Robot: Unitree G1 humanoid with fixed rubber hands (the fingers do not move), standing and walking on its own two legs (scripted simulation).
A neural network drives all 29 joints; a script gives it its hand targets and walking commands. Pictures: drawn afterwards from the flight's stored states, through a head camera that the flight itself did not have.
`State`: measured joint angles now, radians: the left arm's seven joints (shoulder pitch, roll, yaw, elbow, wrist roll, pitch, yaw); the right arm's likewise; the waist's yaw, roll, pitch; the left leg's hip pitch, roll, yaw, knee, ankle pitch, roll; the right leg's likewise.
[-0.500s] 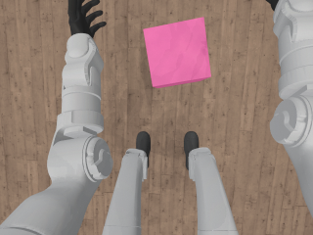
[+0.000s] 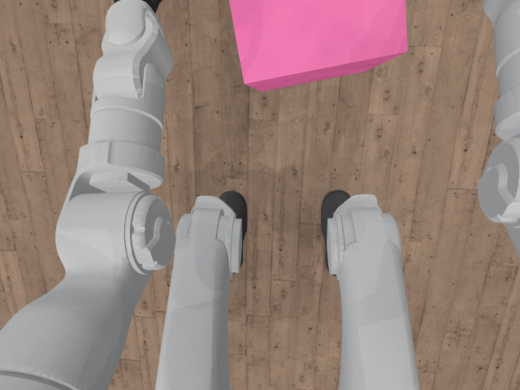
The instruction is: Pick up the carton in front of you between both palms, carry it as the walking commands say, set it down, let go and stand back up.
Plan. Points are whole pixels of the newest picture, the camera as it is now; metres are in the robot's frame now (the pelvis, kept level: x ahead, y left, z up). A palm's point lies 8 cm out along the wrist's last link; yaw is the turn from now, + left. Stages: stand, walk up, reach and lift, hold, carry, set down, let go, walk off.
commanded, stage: reach and lift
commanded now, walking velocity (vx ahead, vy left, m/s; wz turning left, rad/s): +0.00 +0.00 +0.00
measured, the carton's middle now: (307, 10) +0.56 -0.06 -0.35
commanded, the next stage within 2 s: none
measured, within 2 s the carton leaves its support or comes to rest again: leaves its support in 1.20 s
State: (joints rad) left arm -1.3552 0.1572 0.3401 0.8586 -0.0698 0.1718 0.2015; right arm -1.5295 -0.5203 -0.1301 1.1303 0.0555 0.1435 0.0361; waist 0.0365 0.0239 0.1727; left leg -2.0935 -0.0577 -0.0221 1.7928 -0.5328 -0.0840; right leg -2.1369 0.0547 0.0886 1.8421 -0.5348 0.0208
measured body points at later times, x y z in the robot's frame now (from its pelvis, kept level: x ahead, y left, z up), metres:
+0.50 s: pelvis -0.01 +0.00 -0.11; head +0.38 -0.04 +0.10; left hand +0.56 +0.14 -0.29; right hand +0.59 -0.23 -0.29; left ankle +0.10 +0.13 -0.44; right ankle +0.09 -0.12 -0.44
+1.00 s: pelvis -0.02 +0.00 -0.10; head +0.37 -0.04 +0.11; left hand +0.56 +0.10 -0.28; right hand +0.58 -0.21 -0.28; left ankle +0.10 +0.13 -0.44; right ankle +0.09 -0.12 -0.44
